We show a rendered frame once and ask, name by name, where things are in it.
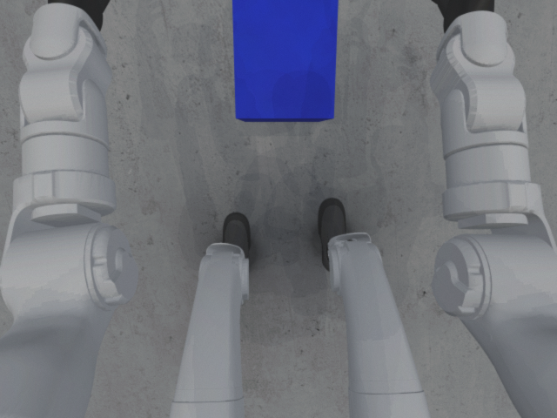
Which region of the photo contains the left robot shin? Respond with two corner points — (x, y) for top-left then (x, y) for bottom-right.
(198, 243), (245, 277)

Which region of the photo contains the right robot forearm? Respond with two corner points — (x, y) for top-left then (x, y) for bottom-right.
(430, 10), (557, 254)

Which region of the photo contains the right robot upper arm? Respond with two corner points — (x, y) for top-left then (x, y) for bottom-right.
(431, 234), (557, 418)

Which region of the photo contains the right robot hand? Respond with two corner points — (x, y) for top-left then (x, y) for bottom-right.
(432, 0), (494, 33)

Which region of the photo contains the carton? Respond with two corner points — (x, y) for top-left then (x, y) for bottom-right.
(232, 0), (339, 122)

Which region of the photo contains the left robot hand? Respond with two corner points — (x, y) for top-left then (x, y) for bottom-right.
(48, 0), (110, 31)

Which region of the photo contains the robot left thigh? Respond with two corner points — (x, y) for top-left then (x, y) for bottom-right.
(169, 252), (249, 418)

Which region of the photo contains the left robot forearm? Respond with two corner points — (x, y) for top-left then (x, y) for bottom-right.
(0, 3), (117, 310)

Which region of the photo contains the left robot upper arm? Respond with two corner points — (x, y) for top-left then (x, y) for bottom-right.
(0, 222), (138, 418)

